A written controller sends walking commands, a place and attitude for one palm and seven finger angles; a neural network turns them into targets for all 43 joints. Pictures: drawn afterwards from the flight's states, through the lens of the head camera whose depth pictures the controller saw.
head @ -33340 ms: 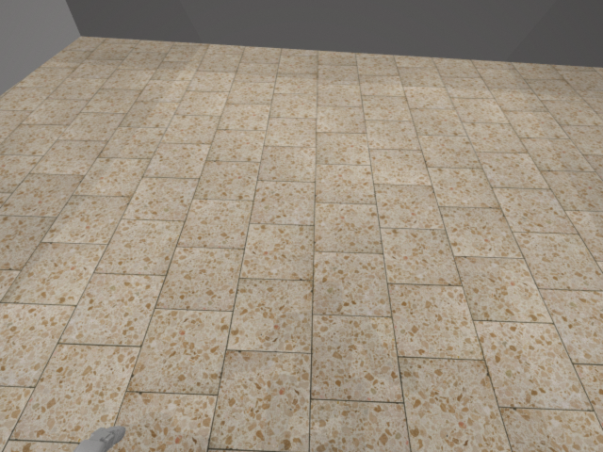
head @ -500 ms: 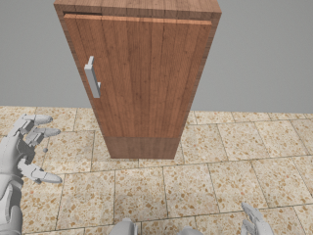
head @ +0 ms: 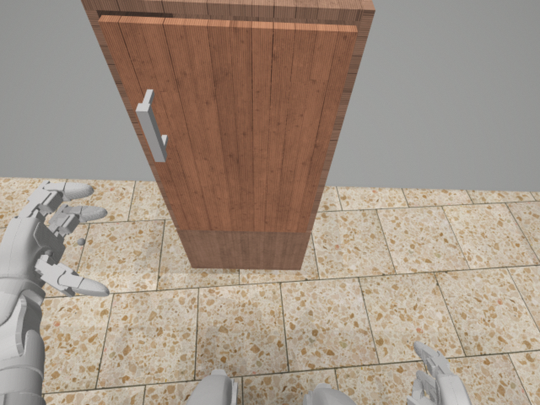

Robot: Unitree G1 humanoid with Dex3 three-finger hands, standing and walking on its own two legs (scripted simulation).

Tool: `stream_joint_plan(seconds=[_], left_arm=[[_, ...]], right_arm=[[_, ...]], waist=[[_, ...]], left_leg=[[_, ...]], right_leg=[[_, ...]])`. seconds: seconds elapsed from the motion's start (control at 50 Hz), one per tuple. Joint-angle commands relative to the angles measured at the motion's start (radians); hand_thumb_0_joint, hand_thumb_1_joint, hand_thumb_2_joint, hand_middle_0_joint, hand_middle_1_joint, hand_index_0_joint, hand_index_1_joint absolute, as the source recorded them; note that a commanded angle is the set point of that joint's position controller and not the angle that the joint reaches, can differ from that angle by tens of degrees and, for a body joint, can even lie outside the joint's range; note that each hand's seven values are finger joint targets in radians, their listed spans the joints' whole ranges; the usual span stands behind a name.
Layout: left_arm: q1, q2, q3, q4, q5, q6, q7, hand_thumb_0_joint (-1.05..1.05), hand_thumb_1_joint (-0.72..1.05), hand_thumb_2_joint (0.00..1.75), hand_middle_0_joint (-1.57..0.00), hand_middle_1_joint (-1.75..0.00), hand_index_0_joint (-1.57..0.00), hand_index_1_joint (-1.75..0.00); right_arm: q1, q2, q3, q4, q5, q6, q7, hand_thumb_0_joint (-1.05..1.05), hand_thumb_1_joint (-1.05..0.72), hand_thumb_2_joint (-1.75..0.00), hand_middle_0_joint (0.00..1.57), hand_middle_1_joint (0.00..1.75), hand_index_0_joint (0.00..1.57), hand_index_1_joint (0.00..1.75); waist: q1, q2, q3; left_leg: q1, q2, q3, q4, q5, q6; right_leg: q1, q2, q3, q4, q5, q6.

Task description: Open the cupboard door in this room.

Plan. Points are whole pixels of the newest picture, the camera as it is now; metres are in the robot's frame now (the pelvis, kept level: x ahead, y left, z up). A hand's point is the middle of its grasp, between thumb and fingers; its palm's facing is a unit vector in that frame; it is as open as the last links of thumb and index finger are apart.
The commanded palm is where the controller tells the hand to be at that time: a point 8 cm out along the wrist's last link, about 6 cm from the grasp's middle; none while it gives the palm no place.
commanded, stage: move the hooked fingers beside the handle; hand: left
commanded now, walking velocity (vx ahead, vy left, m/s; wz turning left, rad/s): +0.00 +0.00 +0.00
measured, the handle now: (155, 127) +0.55 +0.24 +0.05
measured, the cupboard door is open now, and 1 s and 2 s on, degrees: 0 0 0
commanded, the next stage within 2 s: none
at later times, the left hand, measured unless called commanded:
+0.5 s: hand (98, 200) +0.39 +0.28 +0.05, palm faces +0.04 -1.00 -0.02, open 14.0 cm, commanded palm +0.36 +0.33 +0.06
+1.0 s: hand (104, 175) +0.44 +0.29 +0.05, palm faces +0.04 -1.00 -0.01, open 14.0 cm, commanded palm +0.42 +0.33 +0.05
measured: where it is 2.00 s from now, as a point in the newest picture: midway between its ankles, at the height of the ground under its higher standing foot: outside the picture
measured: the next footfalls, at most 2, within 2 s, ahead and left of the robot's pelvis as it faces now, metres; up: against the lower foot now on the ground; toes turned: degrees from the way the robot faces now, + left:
none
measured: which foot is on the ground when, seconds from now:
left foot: down 0.00-1.00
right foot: down 0.00-1.00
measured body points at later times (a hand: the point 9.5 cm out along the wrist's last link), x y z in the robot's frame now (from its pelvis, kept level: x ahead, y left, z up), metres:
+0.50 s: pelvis +0.01 +0.01 +0.00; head +0.10 +0.03 +0.44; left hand +0.38 +0.34 +0.06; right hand +0.10 -0.26 -0.10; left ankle +0.03 +0.12 -0.67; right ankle +0.00 -0.11 -0.67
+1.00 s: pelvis +0.00 +0.02 -0.01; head +0.11 +0.05 +0.42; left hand +0.43 +0.34 +0.05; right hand +0.06 -0.25 -0.11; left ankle +0.03 +0.12 -0.67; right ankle +0.00 -0.11 -0.67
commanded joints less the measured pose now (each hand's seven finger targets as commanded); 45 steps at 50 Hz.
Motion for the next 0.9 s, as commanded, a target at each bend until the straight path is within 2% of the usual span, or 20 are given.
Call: stream_joint_plan(seconds=[0.0, 0.08, 0.12, 0.14, 0.24, 0.34, 0.36, 0.4, 0.42, 0.46, 0.52, 0.56, 0.58, 0.6, 0.62, 0.7, 0.74, 0.82, 0.86, 0.88], left_arm=[[-0.32, 0.322, 0.1, -0.152, -0.013, -0.069, -0.018, 0.0, -0.5, 0.3, -0.3, -1.2, -0.3, -1.2], [-0.306, 0.344, 0.112, -0.09, -0.006, -0.039, -0.035, 0.0, -0.5, 0.3, -0.3, -1.2, -0.3, -1.2], [-0.331, 0.341, 0.106, -0.081, -0.002, -0.031, -0.03, 0.0, -0.5, 0.3, -0.3, -1.2, -0.3, -1.2], [-0.319, 0.325, 0.099, -0.081, -0.009, -0.03, -0.032, 0.0, -0.5, 0.3, -0.3, -1.2, -0.3, -1.2], [-0.349, 0.356, 0.138, -0.018, -0.004, -0.04, -0.007, 0.0, -0.5, 0.3, -0.3, -1.2, -0.3, -1.2], [-0.454, 0.342, 0.094, -0.051, 0.024, -0.083, -0.007, 0.0, -0.5, 0.3, -0.3, -1.2, -0.3, -1.2], [-0.481, 0.353, 0.099, -0.052, 0.029, -0.088, -0.006, 0.0, -0.5, 0.3, -0.3, -1.2, -0.3, -1.2], [-0.504, 0.36, 0.101, -0.035, 0.035, -0.096, -0.004, 0.0, -0.5, 0.3, -0.3, -1.2, -0.3, -1.2], [-0.503, 0.333, 0.082, -0.023, 0.032, -0.092, -0.005, 0.0, -0.5, 0.3, -0.3, -1.2, -0.3, -1.2], [-0.51, 0.382, 0.124, 0.008, 0.033, -0.088, -0.002, 0.0, -0.5, 0.3, -0.3, -1.2, -0.3, -1.2], [-0.515, 0.365, 0.107, 0.02, 0.043, -0.077, 0.006, 0.0, -0.5, 0.3, -0.3, -1.2, -0.3, -1.2], [-0.533, 0.39, 0.125, 0.058, 0.051, -0.071, 0.012, 0.0, -0.5, 0.3, -0.3, -1.2, -0.3, -1.2], [-0.538, 0.399, 0.128, 0.05, 0.058, -0.074, 0.016, 0.0, -0.5, 0.3, -0.3, -1.2, -0.3, -1.2], [-0.538, 0.361, 0.097, 0.051, 0.058, -0.075, 0.018, 0.0, -0.5, 0.3, -0.3, -1.2, -0.3, -1.2], [-0.535, 0.363, 0.097, 0.058, 0.064, -0.074, 0.022, 0.0, -0.5, 0.3, -0.3, -1.2, -0.3, -1.2], [-0.61, 0.381, 0.105, 0.133, 0.071, -0.086, 0.029, 0.0, -0.5, 0.3, -0.3, -1.2, -0.3, -1.2], [-0.687, 0.367, 0.08, 0.15, 0.078, -0.099, 0.026, 0.0, -0.5, 0.3, -0.3, -1.2, -0.3, -1.2], [-0.74, 0.418, 0.1, 0.194, 0.096, -0.118, 0.02, 0.0, -0.5, 0.3, -0.3, -1.2, -0.3, -1.2], [-0.803, 0.422, 0.083, 0.201, 0.108, -0.129, 0.018, 0.0, -0.5, 0.3, -0.3, -1.2, -0.3, -1.2], [-0.836, 0.416, 0.07, 0.204, 0.115, -0.132, 0.019, 0.0, -0.5, 0.3, -0.3, -1.2, -0.3, -1.2]], right_arm=[[0.033, -0.149, -0.066, -0.1, 0.005, -0.043, -0.019, 0.0, -0.9, -0.9, 0.2, 0.3, 0.2, 0.3], [0.048, -0.154, -0.069, -0.104, 0.007, -0.029, -0.012, 0.0, -0.9, -0.9, 0.2, 0.3, 0.2, 0.3], [0.054, -0.155, -0.072, -0.106, 0.008, -0.021, -0.009, 0.0, -0.9, -0.9, 0.2, 0.3, 0.2, 0.3], [0.061, -0.154, -0.073, -0.111, 0.006, -0.02, -0.006, 0.0, -0.9, -0.9, 0.2, 0.3, 0.2, 0.3], [0.086, -0.163, -0.079, -0.106, 0.003, 0.0, 0.003, 0.0, -0.9, -0.9, 0.2, 0.3, 0.2, 0.3], [0.105, -0.163, -0.086, -0.093, 0.0, 0.012, 0.006, 0.0, -0.9, -0.9, 0.2, 0.3, 0.2, 0.3], [0.112, -0.164, -0.087, -0.084, -0.002, 0.016, 0.005, 0.0, -0.9, -0.9, 0.2, 0.3, 0.2, 0.3], [0.115, -0.165, -0.089, -0.07, -0.001, 0.021, 0.004, 0.0, -0.9, -0.9, 0.2, 0.3, 0.2, 0.3], [0.115, -0.162, -0.087, -0.071, -0.001, 0.022, 0.005, 0.0, -0.9, -0.9, 0.2, 0.3, 0.2, 0.3], [0.125, -0.169, -0.087, -0.063, -0.004, 0.031, 0.003, 0.0, -0.9, -0.9, 0.2, 0.3, 0.2, 0.3], [0.125, -0.165, -0.088, -0.066, -0.004, 0.04, 0.006, 0.0, -0.9, -0.9, 0.2, 0.3, 0.2, 0.3], [0.136, -0.169, -0.086, -0.062, -0.005, 0.05, 0.007, 0.0, -0.9, -0.9, 0.2, 0.3, 0.2, 0.3], [0.136, -0.169, -0.088, -0.063, -0.008, 0.053, 0.01, 0.0, -0.9, -0.9, 0.2, 0.3, 0.2, 0.3], [0.134, -0.165, -0.086, -0.07, -0.006, 0.055, 0.013, 0.0, -0.9, -0.9, 0.2, 0.3, 0.2, 0.3], [0.133, -0.167, -0.087, -0.073, -0.007, 0.059, 0.016, 0.0, -0.9, -0.9, 0.2, 0.3, 0.2, 0.3], [0.145, -0.174, -0.086, -0.061, -0.009, 0.075, 0.016, 0.0, -0.9, -0.9, 0.2, 0.3, 0.2, 0.3], [0.148, -0.174, -0.085, -0.051, -0.01, 0.079, 0.013, 0.0, -0.9, -0.9, 0.2, 0.3, 0.2, 0.3], [0.159, -0.182, -0.085, -0.042, -0.014, 0.091, 0.012, 0.0, -0.9, -0.9, 0.2, 0.3, 0.2, 0.3], [0.163, -0.181, -0.08, -0.032, -0.015, 0.097, 0.013, 0.0, -0.9, -0.9, 0.2, 0.3, 0.2, 0.3], [0.168, -0.182, -0.082, -0.025, -0.016, 0.099, 0.013, 0.0, -0.9, -0.9, 0.2, 0.3, 0.2, 0.3]], waist=[[-0.015, 0.075, -0.311], [0.0, 0.087, -0.34], [-0.005, 0.085, -0.34], [-0.004, 0.069, -0.339], [-0.012, 0.013, -0.314], [-0.03, 0.105, -0.366], [-0.037, 0.089, -0.386], [-0.04, 0.112, -0.387], [-0.043, 0.114, -0.383], [-0.033, 0.093, -0.403], [-0.033, 0.118, -0.4], [-0.037, 0.095, -0.396], [-0.03, 0.112, -0.403], [-0.037, 0.11, -0.391], [-0.032, 0.129, -0.386], [-0.056, 0.067, -0.36], [-0.07, 0.093, -0.354], [-0.07, 0.099, -0.396], [-0.075, 0.158, -0.407], [-0.087, 0.159, -0.412]], left_leg=[[0.155, -0.042, 0.0, -0.121, 0.221, 0.03], [0.163, -0.042, 0.003, -0.125, 0.265, 0.029], [0.168, -0.042, 0.003, -0.127, 0.285, 0.03], [0.171, -0.041, 0.0, -0.123, 0.306, 0.031], [0.127, -0.04, 0.005, -0.116, 0.296, 0.031], [0.203, -0.034, -0.001, -0.113, 0.343, 0.03], [0.213, -0.031, -0.005, -0.114, 0.338, 0.03], [0.228, -0.029, -0.013, -0.114, 0.351, 0.028], [0.238, -0.03, -0.012, -0.117, 0.343, 0.028], [0.234, -0.027, -0.017, -0.115, 0.367, 0.027], [0.248, -0.027, -0.016, -0.12, 0.386, 0.024], [0.238, -0.023, -0.018, -0.116, 0.403, 0.024], [0.244, -0.023, -0.021, -0.117, 0.407, 0.021], [0.257, -0.022, -0.023, -0.123, 0.409, 0.02], [0.257, -0.021, -0.023, -0.127, 0.399, 0.017], [0.21, -0.02, -0.023, -0.115, 0.349, 0.023], [0.223, -0.018, -0.03, -0.108, 0.341, 0.023], [0.23, -0.019, -0.035, -0.099, 0.327, 0.023], [0.259, -0.016, -0.044, -0.094, 0.345, 0.018], [0.277, -0.011, -0.05, -0.09, 0.343, 0.017]], right_leg=[[0.153, 0.018, 0.116, -0.147, 0.224, 0.012], [0.169, 0.021, 0.107, -0.135, 0.283, 0.01], [0.162, 0.022, 0.099, -0.131, 0.309, 0.012], [0.162, 0.027, 0.095, -0.125, 0.333, 0.008], [0.151, 0.031, 0.092, -0.12, 0.332, 0.015], [0.103, 0.036, 0.081, -0.1, 0.343, 0.006], [0.096, 0.036, 0.08, -0.102, 0.335, 0.01], [0.083, 0.036, 0.075, -0.1, 0.333, 0.008], [0.07, 0.036, 0.072, -0.106, 0.322, 0.009], [0.084, 0.037, 0.071, -0.1, 0.337, 0.007], [0.072, 0.035, 0.065, -0.101, 0.346, 0.008], [0.069, 0.038, 0.062, -0.096, 0.357, 0.008], [0.066, 0.037, 0.061, -0.092, 0.353, 0.007], [0.052, 0.039, 0.055, -0.096, 0.342, 0.007], [0.041, 0.038, 0.053, -0.099, 0.324, 0.005], [0.027, 0.041, 0.055, -0.098, 0.301, 0.009], [-0.013, 0.041, 0.053, -0.09, 0.281, 0.004], [-0.019, 0.04, 0.057, -0.086, 0.263, 0.005], [-0.057, 0.04, 0.056, -0.078, 0.253, 0.001], [-0.083, 0.041, 0.052, -0.077, 0.24, 0.001]])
